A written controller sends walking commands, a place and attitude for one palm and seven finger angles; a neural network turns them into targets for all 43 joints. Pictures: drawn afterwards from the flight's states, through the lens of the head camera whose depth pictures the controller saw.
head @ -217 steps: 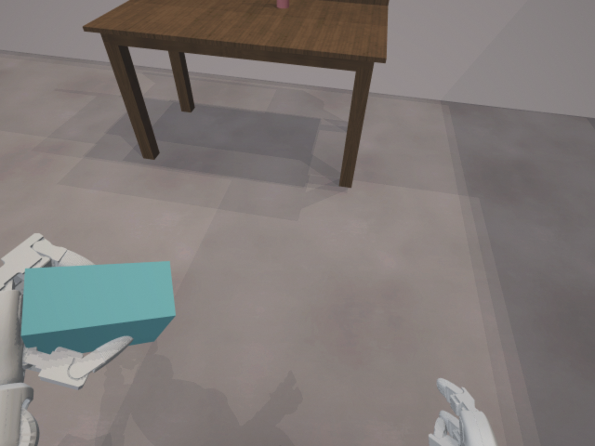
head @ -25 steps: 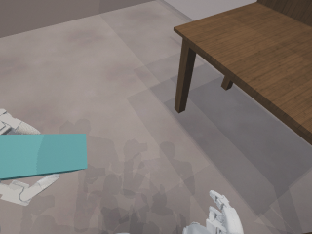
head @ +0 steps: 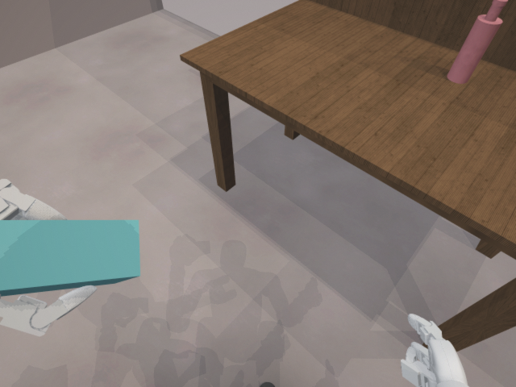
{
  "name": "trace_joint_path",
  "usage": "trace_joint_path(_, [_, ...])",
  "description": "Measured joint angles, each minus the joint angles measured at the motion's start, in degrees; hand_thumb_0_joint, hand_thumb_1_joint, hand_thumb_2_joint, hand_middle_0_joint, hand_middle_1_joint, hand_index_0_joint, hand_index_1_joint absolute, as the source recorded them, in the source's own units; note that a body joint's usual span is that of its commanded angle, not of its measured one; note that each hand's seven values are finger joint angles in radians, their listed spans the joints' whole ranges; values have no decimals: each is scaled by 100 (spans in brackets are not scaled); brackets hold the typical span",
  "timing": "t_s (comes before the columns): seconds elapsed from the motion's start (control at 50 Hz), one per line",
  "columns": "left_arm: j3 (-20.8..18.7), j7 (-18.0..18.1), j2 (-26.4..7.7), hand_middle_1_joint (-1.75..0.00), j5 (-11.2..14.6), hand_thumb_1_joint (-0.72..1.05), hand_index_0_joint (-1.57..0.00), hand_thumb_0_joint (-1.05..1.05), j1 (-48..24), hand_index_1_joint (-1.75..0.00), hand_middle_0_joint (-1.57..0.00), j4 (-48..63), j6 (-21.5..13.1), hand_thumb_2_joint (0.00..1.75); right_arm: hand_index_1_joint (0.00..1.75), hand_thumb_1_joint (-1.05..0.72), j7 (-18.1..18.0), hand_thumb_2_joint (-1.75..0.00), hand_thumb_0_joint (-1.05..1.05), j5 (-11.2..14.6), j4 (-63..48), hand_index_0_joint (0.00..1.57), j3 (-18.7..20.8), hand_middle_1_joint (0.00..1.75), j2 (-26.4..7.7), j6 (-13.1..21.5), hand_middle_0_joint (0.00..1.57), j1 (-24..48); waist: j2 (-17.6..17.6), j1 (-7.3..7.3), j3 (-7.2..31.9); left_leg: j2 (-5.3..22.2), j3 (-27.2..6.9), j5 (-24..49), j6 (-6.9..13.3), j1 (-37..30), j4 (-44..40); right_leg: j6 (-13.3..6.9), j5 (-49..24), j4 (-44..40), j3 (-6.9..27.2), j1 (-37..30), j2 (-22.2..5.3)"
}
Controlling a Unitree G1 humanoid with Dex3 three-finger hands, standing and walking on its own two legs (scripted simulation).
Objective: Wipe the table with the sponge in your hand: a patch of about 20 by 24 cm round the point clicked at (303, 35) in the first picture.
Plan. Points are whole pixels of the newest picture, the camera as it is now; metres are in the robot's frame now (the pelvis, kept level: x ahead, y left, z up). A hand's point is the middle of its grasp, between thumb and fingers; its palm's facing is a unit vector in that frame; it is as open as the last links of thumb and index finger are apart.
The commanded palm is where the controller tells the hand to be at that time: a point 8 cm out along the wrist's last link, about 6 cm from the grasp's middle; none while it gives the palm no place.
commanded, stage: turn to face it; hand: left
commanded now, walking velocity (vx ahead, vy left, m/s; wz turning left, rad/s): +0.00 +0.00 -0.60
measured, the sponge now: (86, 257) +0.23 +0.20 +0.17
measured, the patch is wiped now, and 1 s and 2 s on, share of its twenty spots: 0.00 0.00 0.00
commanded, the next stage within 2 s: take the last steps up to it in 1.72 s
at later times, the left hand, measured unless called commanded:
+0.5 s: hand (183, 258) +0.23 +0.10 +0.16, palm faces +0.08 -0.87 -0.49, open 10.1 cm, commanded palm +0.16 +0.18 +0.18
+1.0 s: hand (213, 315) +0.17 +0.06 +0.16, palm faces -0.10 -0.93 -0.36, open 10.1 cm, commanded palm +0.15 +0.11 +0.18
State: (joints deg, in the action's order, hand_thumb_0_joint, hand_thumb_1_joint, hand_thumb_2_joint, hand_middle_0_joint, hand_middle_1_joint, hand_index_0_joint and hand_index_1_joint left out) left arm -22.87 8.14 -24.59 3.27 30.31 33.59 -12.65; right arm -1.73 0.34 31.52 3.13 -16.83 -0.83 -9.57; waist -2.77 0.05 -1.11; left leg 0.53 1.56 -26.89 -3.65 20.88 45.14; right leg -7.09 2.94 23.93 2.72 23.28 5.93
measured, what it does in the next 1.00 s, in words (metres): walks backwards, turning right: left foot, then right foot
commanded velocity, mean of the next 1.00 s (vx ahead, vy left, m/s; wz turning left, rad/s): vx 0.00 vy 0.00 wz -0.60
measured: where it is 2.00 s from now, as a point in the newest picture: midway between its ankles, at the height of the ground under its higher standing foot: outside the picture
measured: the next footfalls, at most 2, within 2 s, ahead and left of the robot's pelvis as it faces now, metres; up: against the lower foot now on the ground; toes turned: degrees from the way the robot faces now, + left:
left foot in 0.12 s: +0.01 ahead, +0.15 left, +0.00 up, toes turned +0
right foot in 0.40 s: -0.01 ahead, -0.16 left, +0.00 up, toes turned -21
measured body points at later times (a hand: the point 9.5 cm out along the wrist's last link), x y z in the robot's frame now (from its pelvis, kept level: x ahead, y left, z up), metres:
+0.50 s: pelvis -0.07 -0.04 -0.02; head -0.02 -0.08 +0.43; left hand +0.22 +0.14 +0.19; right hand +0.02 -0.28 -0.14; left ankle -0.06 +0.13 -0.69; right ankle -0.05 -0.14 -0.74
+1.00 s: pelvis -0.14 -0.03 +0.00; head -0.12 -0.03 +0.45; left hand +0.17 +0.11 +0.18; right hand -0.10 -0.29 -0.09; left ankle -0.05 +0.08 -0.74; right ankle -0.19 -0.14 -0.67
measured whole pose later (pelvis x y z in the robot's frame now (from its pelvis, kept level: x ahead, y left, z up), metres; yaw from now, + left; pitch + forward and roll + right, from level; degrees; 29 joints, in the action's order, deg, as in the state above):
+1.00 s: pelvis -0.14 -0.03 +0.00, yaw -36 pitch -2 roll -1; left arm -18.9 8.5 -18.3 0.8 24.0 28.3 -9.6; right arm -0.3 0.8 30.6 -1.4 -9.0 1.3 -12.0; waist 0.6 4.0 -3.7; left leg 8.8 8.8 -15.9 -2.5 13.6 32.0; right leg 3.2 23.9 59.0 -1.8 28.4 -0.1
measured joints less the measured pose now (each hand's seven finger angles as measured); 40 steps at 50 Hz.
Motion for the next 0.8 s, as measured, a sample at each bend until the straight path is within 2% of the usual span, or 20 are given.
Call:
trace_joint_path(0.06, [-29,16,66,-136,-2,-49,-74,-1,-101,-136,-73,-119,80,101,30,-91,32,-90,2,39,-9,20,-49,30,59,-118,20,-111,-13,58,54,-47,49,-47,78,-254,-633,33,-160,-87,157,71,100])
trace_joint_path(0.12, [62,-2,196,-136,-18,-49,-74,-1,-235,-136,-73,-197,162,101,30,-91,63,-90,2,28,-60,20,-154,30,170,-171,20,-194,-3,60,70,-14,173,385,229,-653,-1583,134,-193,69,259,230,203])
trace_joint_path(0.16, [127,-44,268,-136,-73,-49,-74,-1,-334,-136,-73,-282,183,101,30,-91,57,-90,2,-12,-79,20,-231,30,317,-153,20,-213,-29,102,-39,40,328,1121,276,-706,-1631,434,768,893,254,514,226])
trace_joint_path(0.18, [146,-60,273,-136,-132,-49,-74,-1,-356,-136,-73,-320,205,101,30,-91,48,-90,2,-21,-75,20,-265,30,415,-112,20,-240,-24,137,-81,90,412,1124,263,-740,-1557,586,1229,1660,153,725,194])
trace_joint_path(0.22, [156,-103,268,-136,-215,-50,-74,-1,-332,-136,-73,-402,216,101,30,-91,63,-90,2,-21,-55,20,-322,30,610,-43,20,-331,70,168,-87,240,523,971,211,-821,-1465,789,1699,3069,-68,1010,43])
trace_joint_path(0.26, [195,-108,340,-136,-222,-50,-74,-1,-299,-136,-73,-464,247,101,30,-91,107,-90,2,3,-13,20,-380,30,733,19,20,-420,268,215,-78,452,609,877,142,-893,-1419,917,1910,3577,-277,960,-216])
trace_joint_path(0.32, [237,-62,451,-136,-216,-50,-74,-1,-327,-136,-73,-477,285,101,30,-90,157,-90,2,37,41,20,-488,30,836,141,20,-474,549,329,-144,809,823,828,2,-970,-1355,1040,2043,2874,-495,472,-586])
trace_joint_path(0.38, [217,-31,348,-136,-230,-50,-74,-1,-551,-136,-73,-539,279,101,30,-90,200,-90,2,31,22,20,-573,30,917,284,21,-472,667,328,-300,1129,953,709,-172,-878,-1051,1078,1786,1703,-631,-189,-751])
trace_joint_path(0.4, [201,-29,277,-136,-236,-50,-74,-1,-661,-136,-73,-557,283,101,30,-90,214,-90,2,34,-2,21,-591,30,924,322,21,-463,675,309,-358,1233,963,624,-243,-787,-841,1035,1447,1276,-690,-414,-766])
trace_joint_path(0.42, [223,-35,284,-136,-256,-50,-74,-1,-821,-136,-72,-607,272,101,30,-90,227,-90,2,45,10,21,-580,30,875,348,21,-392,799,258,-485,1410,893,543,-241,-662,-556,867,1194,1185,-785,-452,-641])
trace_joint_path(0.44, [266,-38,306,-136,-271,-50,-74,-1,-967,-136,-72,-642,263,101,30,-90,227,-90,2,47,52,21,-557,30,808,341,21,-288,869,173,-616,1423,689,331,-190,-462,-119,694,1172,1266,-836,-408,-558])
trace_joint_path(0.46, [295,-41,315,-136,-268,-50,-74,-1,-1060,-136,-72,-644,248,101,30,-90,213,-90,2,37,113,21,-535,30,739,309,21,-167,840,87,-710,1268,463,-1,-165,-201,432,562,1214,1353,-830,-325,-548])
trace_joint_path(0.5, [276,-58,291,-136,-202,-50,-74,-1,-1005,-136,-72,-518,236,101,30,-90,201,-90,2,44,184,21,-458,30,611,175,21,66,662,-30,-817,870,195,-332,-143,256,1449,427,1203,1360,-684,-182,-555])
trace_joint_path(0.56, [69,-68,156,-136,-69,-50,-74,-1,-371,-136,-72,-111,153,101,30,-90,167,-90,2,18,96,20,-331,30,441,-11,21,296,410,-186,-842,507,89,-226,-152,633,2018,372,935,1114,-386,-63,-459])
trace_joint_path(0.6, [-69,-74,28,-136,-21,-50,-74,-1,61,-136,-72,145,89,101,30,-91,144,-90,2,2,21,20,-232,30,336,-95,20,340,299,-245,-785,398,92,-104,-161,661,1702,340,753,923,-244,-37,-374])
trace_joint_path(0.64, [-181,-74,-109,-136,4,-50,-73,-1,329,-136,-72,333,36,101,30,-91,117,-90,2,-10,-34,20,-133,30,231,-141,20,302,222,-233,-679,327,102,3,-154,587,1197,321,614,782,-143,-6,-295])
trace_joint_path(0.72, [-280,-31,-196,-137,19,-50,-73,-1,396,-136,-72,406,16,101,30,-91,65,-90,2,11,-37,20,-14,30,75,-195,20,167,101,-79,-408,176,120,-13,-78,235,207,317,405,630,49,85,-158])
trace_joint_path(0.78, [-213,-1,-49,-137,5,-50,-73,-1,206,-136,-72,214,93,102,30,-91,42,-90,2,35,-47,20,-32,30,40,-231,20,61,50,18,-188,106,171,163,28,-246,-746,357,279,591,159,182,-57])
trace_joint_path(0.8, [-180,6,9,-137,2,-50,-73,-1,114,-136,-72,126,121,102,30,-91,27,-90,2,35,-52,20,-52,30,65,-227,20,37,4,42,-145,90,222,447,136,-398,-1098,381,262,643,201,231,-41])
